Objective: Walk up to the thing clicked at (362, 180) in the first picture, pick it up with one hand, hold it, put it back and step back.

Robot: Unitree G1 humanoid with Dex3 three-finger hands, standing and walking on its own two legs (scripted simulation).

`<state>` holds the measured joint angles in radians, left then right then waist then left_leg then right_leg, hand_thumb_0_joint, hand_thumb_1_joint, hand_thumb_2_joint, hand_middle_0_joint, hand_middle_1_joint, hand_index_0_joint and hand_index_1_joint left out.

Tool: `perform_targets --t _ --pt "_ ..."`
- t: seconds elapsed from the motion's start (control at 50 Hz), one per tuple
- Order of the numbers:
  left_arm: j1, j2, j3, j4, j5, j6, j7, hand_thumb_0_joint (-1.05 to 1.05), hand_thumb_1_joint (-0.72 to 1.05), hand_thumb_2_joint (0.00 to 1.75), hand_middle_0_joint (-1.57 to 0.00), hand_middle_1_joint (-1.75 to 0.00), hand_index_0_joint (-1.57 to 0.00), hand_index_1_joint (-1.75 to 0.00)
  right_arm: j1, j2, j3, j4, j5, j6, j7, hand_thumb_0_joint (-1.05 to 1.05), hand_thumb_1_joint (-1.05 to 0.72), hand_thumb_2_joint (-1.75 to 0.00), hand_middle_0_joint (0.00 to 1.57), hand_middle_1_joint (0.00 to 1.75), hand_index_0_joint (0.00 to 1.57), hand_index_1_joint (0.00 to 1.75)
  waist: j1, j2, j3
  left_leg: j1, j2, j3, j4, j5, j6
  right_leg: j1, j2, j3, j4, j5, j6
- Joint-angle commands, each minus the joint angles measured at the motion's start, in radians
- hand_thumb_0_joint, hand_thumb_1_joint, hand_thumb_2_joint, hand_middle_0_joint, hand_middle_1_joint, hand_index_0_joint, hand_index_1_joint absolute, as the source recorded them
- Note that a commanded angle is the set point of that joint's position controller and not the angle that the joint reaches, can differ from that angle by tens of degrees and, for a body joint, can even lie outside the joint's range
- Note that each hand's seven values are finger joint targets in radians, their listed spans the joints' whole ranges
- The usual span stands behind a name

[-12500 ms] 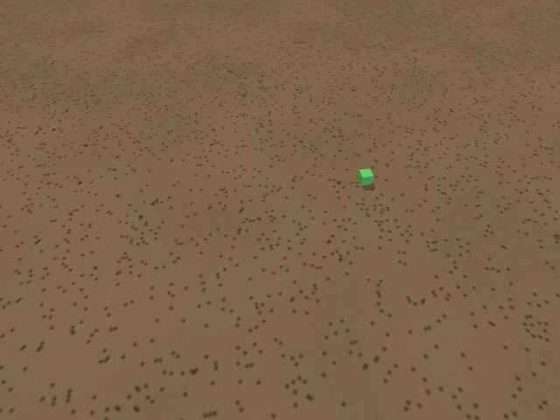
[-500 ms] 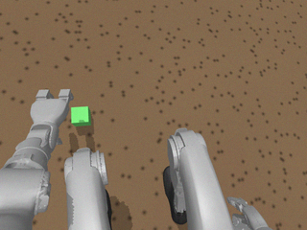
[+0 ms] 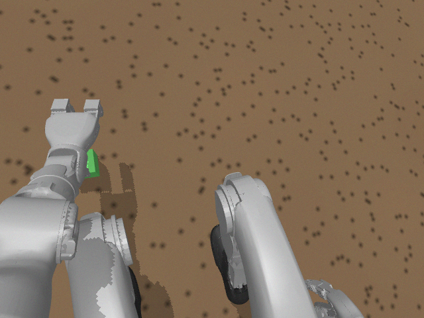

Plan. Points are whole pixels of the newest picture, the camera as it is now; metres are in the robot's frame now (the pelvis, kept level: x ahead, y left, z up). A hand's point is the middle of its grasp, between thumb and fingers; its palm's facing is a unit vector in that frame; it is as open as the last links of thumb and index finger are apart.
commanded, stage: approach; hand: left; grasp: from above
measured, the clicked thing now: (84, 164) +0.47 +0.17 -0.31
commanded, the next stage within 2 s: rest palm in 0.22 s
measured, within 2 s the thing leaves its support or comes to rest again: neither
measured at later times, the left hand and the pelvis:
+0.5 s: hand (67, 169) +0.43 +0.18 -0.18, palm faces -0.50 +0.00 -0.86, open 13.2 cm; pelvis +0.00 +0.00 +0.00, yaw +0 degrees
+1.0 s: hand (75, 166) +0.45 +0.18 -0.24, palm faces -0.47 -0.02 -0.88, open 12.2 cm; pelvis +0.00 +0.00 -0.03, yaw -2 degrees
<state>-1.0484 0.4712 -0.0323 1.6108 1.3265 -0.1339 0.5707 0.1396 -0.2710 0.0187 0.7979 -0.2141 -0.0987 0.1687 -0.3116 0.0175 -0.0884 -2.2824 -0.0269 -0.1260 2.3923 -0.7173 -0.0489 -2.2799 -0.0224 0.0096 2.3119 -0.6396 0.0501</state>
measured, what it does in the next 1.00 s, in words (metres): stands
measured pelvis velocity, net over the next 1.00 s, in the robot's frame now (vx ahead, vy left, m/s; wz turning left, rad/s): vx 0.00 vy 0.00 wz -0.04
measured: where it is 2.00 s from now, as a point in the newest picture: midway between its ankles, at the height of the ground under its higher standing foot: (184, 299)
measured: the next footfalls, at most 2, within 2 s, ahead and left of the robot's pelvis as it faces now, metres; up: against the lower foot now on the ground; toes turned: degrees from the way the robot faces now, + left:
none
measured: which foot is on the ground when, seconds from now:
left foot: down 0.00-1.00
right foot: down 0.00-1.00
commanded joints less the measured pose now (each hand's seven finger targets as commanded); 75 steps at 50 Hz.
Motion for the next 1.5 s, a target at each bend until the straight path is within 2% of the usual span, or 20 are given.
perform_targets --t 0.0,0.12,0.2,0.22,0.24,0.28,0.3,0.34,0.42,0.46,0.64,0.72,0.78,0.8,0.82,0.92,1.02,1.12,1.26,1.48 --pt "-0.229 0.188 0.041 -0.09 -0.019 0.05 0.056 0.0 -0.44 0.89 -0.06 -1.06 -0.12 -0.99 0.167 -0.227 -0.062 -0.034 0.004 0.0 0.015 0.0 -0.9 -0.89 0.2 0.3 0.2 0.3 0.027 0.239 -0.699 0.44 -0.03 0.143 -0.266 0.169 0.083 0.424 0.027 -0.132 -0.225 0.202 -0.083" --pt "-0.152 0.184 0.05 -0.159 -0.083 0.076 0.017 0.0 -0.46 0.89 -0.06 -1.07 -0.12 -1.01 0.167 -0.217 -0.072 -0.042 0.033 0.0 0.032 0.0 -0.91 -0.9 0.2 0.3 0.2 0.3 0.038 0.172 -0.682 0.384 -0.023 0.147 -0.255 0.162 0.097 0.477 0.03 -0.12 -0.24 0.205 -0.076" --pt "-0.229 0.175 0.042 -0.314 -0.119 0.037 -0.026 0.0 -0.47 0.9 -0.06 -1.09 -0.12 -1.03 0.228 -0.218 -0.093 -0.024 0.05 0.003 0.024 0.0 -0.91 -0.9 0.2 0.3 0.2 0.3 0.026 0.155 -0.739 0.405 -0.016 0.142 -0.245 0.19 0.095 0.511 0.025 -0.114 -0.255 0.231 -0.073" --pt "-0.186 0.109 -0.002 -0.238 -0.123 0.031 -0.04 0.0 -0.46 0.89 -0.08 -1.08 -0.14 -1.02 0.221 -0.211 -0.089 -0.022 0.051 0.002 0.024 0.0 -0.91 -0.9 0.2 0.3 0.2 0.3 0.008 0.128 -0.678 0.377 -0.015 0.138 -0.242 0.165 0.095 0.493 0.028 -0.118 -0.256 0.21 -0.072" --pt "-0.244 0.107 -0.009 -0.257 -0.125 0.012 -0.048 0.0 -0.44 0.89 -0.08 -1.08 -0.14 -1.01 0.229 -0.217 -0.093 -0.014 0.046 0.0 0.023 0.0 -0.91 -0.9 0.2 0.3 0.2 0.3 -0.023 0.1 -0.643 0.34 -0.015 0.137 -0.23 0.143 0.098 0.484 0.032 -0.117 -0.263 0.193 -0.068" --pt "-0.24 0.118 -0.001 -0.302 -0.13 -0.019 -0.053 0.0 -0.41 0.87 -0.11 -1.06 -0.17 -1.0 0.256 -0.22 -0.106 -0.009 0.051 0.002 0.012 0.0 -0.91 -0.9 0.2 0.3 0.2 0.3 0.01 0.113 -0.681 0.368 -0.017 0.135 -0.248 0.154 0.091 0.501 0.028 -0.116 -0.273 0.187 -0.073" --pt "-0.197 0.073 -0.032 -0.25 -0.124 -0.028 -0.06 0.0 -0.4 0.87 -0.12 -1.05 -0.18 -0.99 0.239 -0.215 -0.108 -0.012 0.049 -0.001 0.013 0.0 -0.91 -0.9 0.2 0.3 0.2 0.3 0.009 0.106 -0.661 0.371 -0.017 0.135 -0.246 0.136 0.09 0.491 0.029 -0.117 -0.278 0.167 -0.074" --pt "-0.208 0.099 -0.025 -0.276 -0.107 -0.045 -0.055 0.0 -0.35 0.86 -0.14 -1.02 -0.19 -0.96 0.245 -0.221 -0.11 -0.013 0.052 0.003 0.008 0.0 -0.91 -0.9 0.2 0.3 0.2 0.3 0.024 0.121 -0.678 0.402 -0.02 0.133 -0.259 0.148 0.084 0.477 0.029 -0.122 -0.273 0.169 -0.076" --pt "-0.247 0.069 -0.045 -0.143 -0.062 -0.075 -0.028 0.0 -0.3 0.78 -0.15 -0.98 -0.22 -0.91 0.227 -0.225 -0.094 0.0 0.033 -0.003 0.008 0.0 -0.9 -0.9 0.2 0.3 0.2 0.3 -0.021 0.106 -0.543 0.375 -0.021 0.121 -0.248 0.111 0.081 0.363 0.034 -0.142 -0.255 0.123 -0.08" --pt "-0.24 0.116 -0.024 -0.095 -0.037 -0.087 0.001 0.0 -0.29 0.78 -0.15 -0.97 -0.22 -0.9 0.211 -0.232 -0.086 0.002 0.028 -0.006 0.009 0.0 -0.9 -0.9 0.2 0.3 0.2 0.3 0.0 0.111 -0.549 0.384 -0.025 0.115 -0.248 0.111 0.079 0.351 0.032 -0.146 -0.238 0.115 -0.083" --pt "-0.287 0.205 0.05 -0.034 0.062 -0.071 0.154 0.0 -0.26 0.75 -0.16 -0.94 -0.23 -0.87 0.159 -0.254 -0.059 0.004 -0.057 -0.038 0.063 0.0 -0.9 -0.9 0.2 0.3 0.2 0.3 -0.047 0.262 -0.574 0.452 -0.026 0.123 -0.209 0.154 0.069 0.315 0.031 -0.164 -0.18 0.168 -0.07" --pt "-0.281 0.232 0.084 -0.02 0.04 -0.038 0.182 0.0 -0.25 0.74 -0.18 -0.94 -0.25 -0.87 0.153 -0.271 -0.051 -0.006 -0.08 -0.055 0.094 0.0 -0.91 -0.9 0.2 0.3 0.2 0.3 -0.06 0.285 -0.566 0.433 -0.025 0.121 -0.194 0.146 0.069 0.317 0.031 -0.172 -0.168 0.171 -0.066" --pt "-0.279 0.247 0.098 -0.019 0.016 -0.027 0.172 0.0 -0.22 0.76 -0.19 -0.96 -0.27 -0.88 0.165 -0.277 -0.043 -0.005 -0.081 -0.067 0.113 0.0 -0.91 -0.9 0.2 0.3 0.2 0.3 -0.072 0.286 -0.574 0.423 -0.024 0.119 -0.165 0.156 0.07 0.335 0.033 -0.174 -0.153 0.193 -0.067" --pt "-0.271 0.203 0.064 -0.008 0.004 -0.026 0.166 0.0 -0.21 0.78 -0.21 -0.96 -0.28 -0.89 0.164 -0.27 -0.04 0.007 -0.076 -0.067 0.119 0.0 -0.91 -0.9 0.2 0.3 0.2 0.3 -0.062 0.291 -0.57 0.399 -0.024 0.115 -0.169 0.132 0.071 0.334 0.038 -0.171 -0.156 0.169 -0.072" --pt "-0.254 0.258 0.11 -0.005 -0.003 -0.027 0.17 0.0 -0.2 0.77 -0.21 -0.97 -0.29 -0.89 0.178 -0.284 -0.044 0.004 -0.078 -0.072 0.121 0.0 -0.91 -0.9 0.2 0.3 0.2 0.3 -0.062 0.264 -0.575 0.391 -0.024 0.111 -0.169 0.136 0.072 0.339 0.037 -0.179 -0.159 0.171 -0.07" --pt "-0.205 0.268 0.12 -0.004 -0.028 -0.054 0.127 0.0 -0.18 0.74 -0.22 -0.98 -0.3 -0.89 0.22 -0.275 -0.026 0.02 -0.072 -0.075 0.138 0.0 -0.91 -0.9 0.2 0.3 0.2 0.3 -0.063 0.228 -0.588 0.351 -0.024 0.108 -0.135 0.188 0.075 0.417 0.042 -0.181 -0.141 0.234 -0.064" --pt "-0.232 0.272 0.098 0.005 -0.023 -0.107 0.118 0.0 -0.11 0.74 -0.26 -0.99 -0.35 -0.89 0.227 -0.28 -0.005 0.024 -0.07 -0.088 0.145 0.0 -0.91 -0.9 0.2 0.3 0.2 0.3 -0.082 0.205 -0.535 0.319 -0.023 0.095 -0.115 0.146 0.079 0.382 0.047 -0.187 -0.14 0.19 -0.066" --pt "-0.239 0.297 0.101 -0.007 0.007 -0.136 0.166 0.0 -0.06 0.73 -0.3 -0.96 -0.39 -0.87 0.214 -0.289 -0.004 0.029 -0.084 -0.099 0.154 0.0 -0.91 -0.9 0.2 0.3 0.2 0.3 -0.08 0.251 -0.549 0.355 -0.021 0.094 -0.112 0.167 0.071 0.396 0.058 -0.191 -0.138 0.209 -0.067" --pt "-0.226 0.291 0.094 0.067 0.043 -0.097 0.23 0.0 0.0 0.7 -0.35 -0.92 -0.44 -0.83 0.193 -0.303 0.001 0.032 -0.104 -0.118 0.175 0.0 -0.91 -0.9 0.2 0.3 0.2 0.3 -0.101 0.254 -0.494 0.362 -0.014 0.085 -0.121 0.154 0.066 0.341 0.061 -0.21 -0.139 0.186 -0.069" --pt "-0.219 0.303 0.096 0.092 0.01 -0.062 0.209 0.0 0.02 0.63 -0.39 -0.86 -0.47 -0.77 0.177 -0.329 0.003 0.011 -0.096 -0.148 0.201 0.0 -0.91 -0.9 0.2 0.3 0.2 0.3 -0.104 0.267 -0.46 0.354 -0.01 0.068 -0.121 0.139 0.068 0.346 0.061 -0.219 -0.139 0.183 -0.064"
